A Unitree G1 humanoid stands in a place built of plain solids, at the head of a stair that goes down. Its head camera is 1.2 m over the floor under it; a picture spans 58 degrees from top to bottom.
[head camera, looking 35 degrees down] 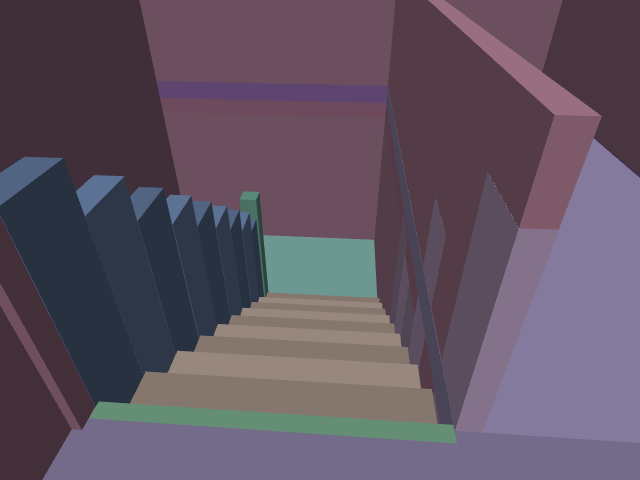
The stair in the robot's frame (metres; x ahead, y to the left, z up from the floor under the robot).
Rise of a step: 0.18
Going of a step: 0.26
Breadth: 1.10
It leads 4 degrees to the right of straight ahead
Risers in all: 10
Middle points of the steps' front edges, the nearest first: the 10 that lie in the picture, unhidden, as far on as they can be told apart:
0.79 0.15 0.00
1.05 0.13 -0.18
1.30 0.11 -0.36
1.56 0.09 -0.54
1.82 0.07 -0.73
2.08 0.05 -0.91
2.34 0.04 -1.09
2.60 0.02 -1.27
2.86 0.00 -1.45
3.12 -0.02 -1.64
